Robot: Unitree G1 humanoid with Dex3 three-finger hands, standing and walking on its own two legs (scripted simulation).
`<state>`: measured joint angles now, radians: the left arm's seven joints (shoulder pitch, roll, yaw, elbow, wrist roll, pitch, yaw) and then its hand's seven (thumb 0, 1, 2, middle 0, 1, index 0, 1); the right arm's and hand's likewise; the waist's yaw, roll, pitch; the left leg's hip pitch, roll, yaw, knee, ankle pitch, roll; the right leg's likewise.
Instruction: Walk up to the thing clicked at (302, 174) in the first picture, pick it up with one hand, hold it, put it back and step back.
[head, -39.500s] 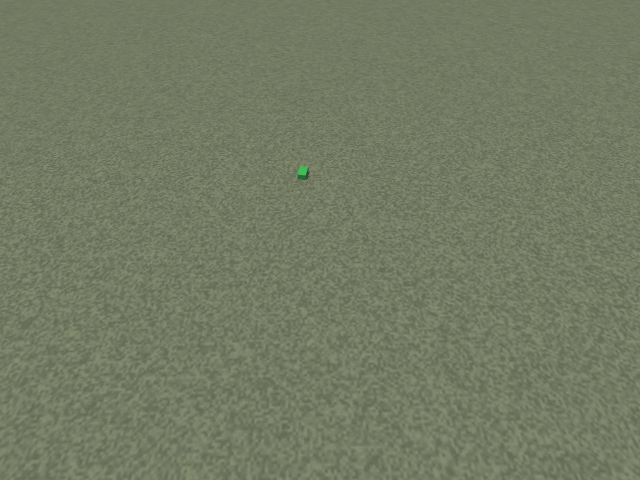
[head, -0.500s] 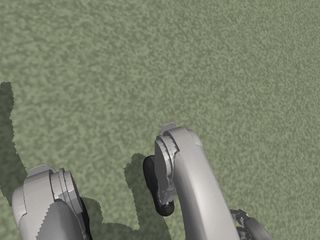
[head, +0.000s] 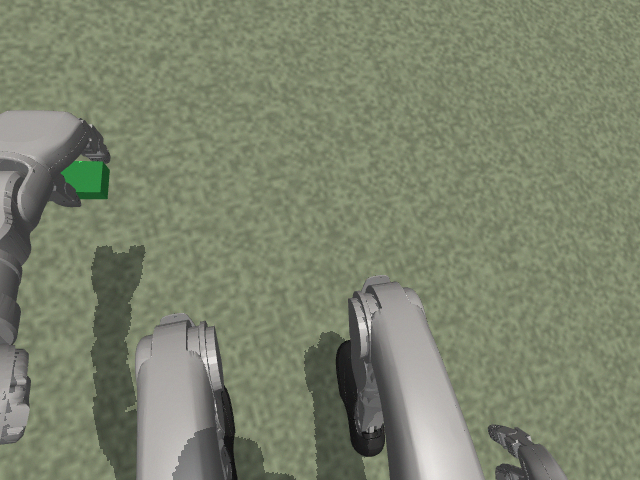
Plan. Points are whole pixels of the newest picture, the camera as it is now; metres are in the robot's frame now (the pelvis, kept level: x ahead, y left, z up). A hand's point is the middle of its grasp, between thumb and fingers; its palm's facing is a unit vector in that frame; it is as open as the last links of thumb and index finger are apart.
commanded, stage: lift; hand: left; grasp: from above
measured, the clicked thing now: (77, 180) +0.51 +0.25 -0.14
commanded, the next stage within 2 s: hold in 1.12 s
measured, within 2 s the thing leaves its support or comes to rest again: neither
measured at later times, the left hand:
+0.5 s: hand out of the picture +0.40 +0.22 +0.11, palm faces -0.46 -0.04 -0.89, open 6.9 cm
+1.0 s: hand out of the picture +0.39 +0.22 +0.23, palm faces -0.44 -0.03 -0.90, open 6.9 cm
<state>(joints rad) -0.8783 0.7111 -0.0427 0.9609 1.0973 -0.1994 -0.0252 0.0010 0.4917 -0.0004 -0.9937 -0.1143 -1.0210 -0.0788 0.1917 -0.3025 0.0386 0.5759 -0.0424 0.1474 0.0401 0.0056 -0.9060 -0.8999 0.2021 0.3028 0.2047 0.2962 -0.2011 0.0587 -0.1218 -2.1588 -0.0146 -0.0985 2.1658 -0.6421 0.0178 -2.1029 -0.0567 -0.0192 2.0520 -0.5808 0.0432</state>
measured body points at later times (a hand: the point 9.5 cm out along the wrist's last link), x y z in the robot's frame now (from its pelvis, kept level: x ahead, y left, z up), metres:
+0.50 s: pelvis +0.02 -0.01 +0.17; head +0.15 -0.01 +0.60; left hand +0.42 +0.22 +0.16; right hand +0.13 -0.27 +0.04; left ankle +0.09 +0.11 -0.37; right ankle +0.12 -0.15 -0.37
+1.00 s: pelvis +0.06 -0.02 +0.30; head +0.12 -0.02 +0.74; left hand +0.41 +0.22 +0.28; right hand +0.16 -0.29 +0.17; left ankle +0.08 +0.11 -0.37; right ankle +0.12 -0.15 -0.37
